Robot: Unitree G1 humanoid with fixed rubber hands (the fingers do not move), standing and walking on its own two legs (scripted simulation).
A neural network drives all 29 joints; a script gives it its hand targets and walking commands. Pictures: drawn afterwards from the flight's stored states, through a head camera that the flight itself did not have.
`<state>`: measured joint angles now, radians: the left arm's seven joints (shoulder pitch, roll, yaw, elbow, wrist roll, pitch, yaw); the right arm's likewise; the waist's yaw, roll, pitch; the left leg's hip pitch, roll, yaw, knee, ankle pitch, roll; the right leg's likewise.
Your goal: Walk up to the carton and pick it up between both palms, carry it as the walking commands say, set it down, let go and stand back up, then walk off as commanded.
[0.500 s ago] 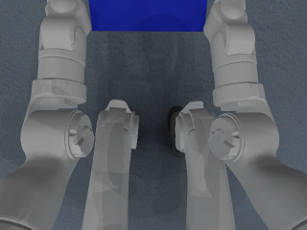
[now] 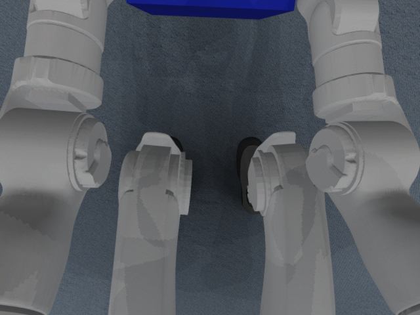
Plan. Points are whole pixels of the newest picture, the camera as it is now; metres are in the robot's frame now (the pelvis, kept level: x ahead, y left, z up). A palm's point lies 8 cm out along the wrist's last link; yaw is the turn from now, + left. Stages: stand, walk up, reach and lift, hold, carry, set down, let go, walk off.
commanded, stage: set down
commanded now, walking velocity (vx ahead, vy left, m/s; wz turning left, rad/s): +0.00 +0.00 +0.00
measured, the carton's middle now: out of the picture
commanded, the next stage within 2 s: none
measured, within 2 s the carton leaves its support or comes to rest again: rests again in 0.76 s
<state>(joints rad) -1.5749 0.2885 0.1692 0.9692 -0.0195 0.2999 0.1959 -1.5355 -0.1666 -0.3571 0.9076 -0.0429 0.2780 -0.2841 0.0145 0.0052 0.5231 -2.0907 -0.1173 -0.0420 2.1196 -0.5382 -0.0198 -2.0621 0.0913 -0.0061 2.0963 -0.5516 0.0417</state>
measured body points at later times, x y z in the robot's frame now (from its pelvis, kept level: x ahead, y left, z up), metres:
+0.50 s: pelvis +0.02 -0.01 -0.03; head +0.40 +0.00 +0.20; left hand +0.59 +0.17 -0.21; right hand +0.58 -0.13 -0.21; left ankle +0.13 +0.11 -0.37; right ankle +0.13 -0.12 -0.37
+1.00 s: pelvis +0.02 +0.00 -0.03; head +0.40 +0.01 +0.20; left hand +0.58 +0.17 -0.22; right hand +0.58 -0.14 -0.22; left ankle +0.13 +0.11 -0.37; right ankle +0.13 -0.12 -0.37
